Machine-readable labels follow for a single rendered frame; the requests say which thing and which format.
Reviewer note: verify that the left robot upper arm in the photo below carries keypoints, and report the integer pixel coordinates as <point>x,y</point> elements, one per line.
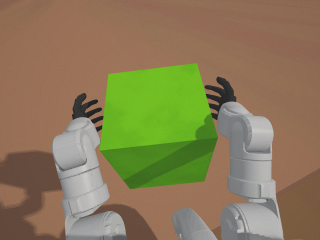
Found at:
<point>103,226</point>

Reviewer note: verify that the right robot thigh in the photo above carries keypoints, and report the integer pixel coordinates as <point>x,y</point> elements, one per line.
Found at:
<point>189,225</point>

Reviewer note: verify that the robot right hand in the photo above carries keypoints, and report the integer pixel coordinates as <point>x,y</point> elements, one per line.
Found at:
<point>227,95</point>

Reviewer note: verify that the robot right forearm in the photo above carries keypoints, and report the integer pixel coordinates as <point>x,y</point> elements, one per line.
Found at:
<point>250,151</point>

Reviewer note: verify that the robot left hand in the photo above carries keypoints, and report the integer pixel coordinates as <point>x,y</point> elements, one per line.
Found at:
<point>79,110</point>

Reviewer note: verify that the carton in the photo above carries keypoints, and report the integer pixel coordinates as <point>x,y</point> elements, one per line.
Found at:
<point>157,127</point>

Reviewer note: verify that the right robot upper arm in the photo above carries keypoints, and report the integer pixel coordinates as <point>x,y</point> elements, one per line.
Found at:
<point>250,221</point>

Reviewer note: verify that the robot left forearm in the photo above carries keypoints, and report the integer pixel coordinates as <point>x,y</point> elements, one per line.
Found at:
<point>77,166</point>

